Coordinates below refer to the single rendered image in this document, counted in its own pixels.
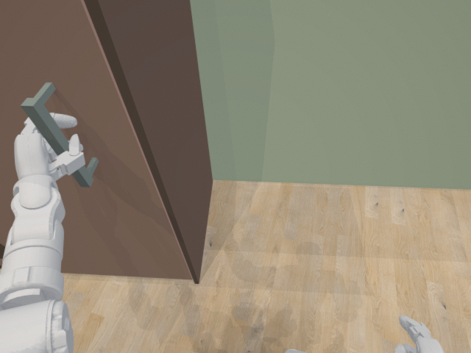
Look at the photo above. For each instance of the robot left upper arm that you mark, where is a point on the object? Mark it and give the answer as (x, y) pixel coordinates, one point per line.
(42, 327)

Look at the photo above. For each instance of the left robot forearm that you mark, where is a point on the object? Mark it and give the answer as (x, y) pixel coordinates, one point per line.
(31, 264)

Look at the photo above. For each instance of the right robot hand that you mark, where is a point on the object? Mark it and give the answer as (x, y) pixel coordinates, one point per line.
(420, 335)

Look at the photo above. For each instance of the left robot hand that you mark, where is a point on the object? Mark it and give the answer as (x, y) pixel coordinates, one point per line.
(33, 154)

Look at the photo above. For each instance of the handle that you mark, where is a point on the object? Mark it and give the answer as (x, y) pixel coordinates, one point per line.
(41, 118)

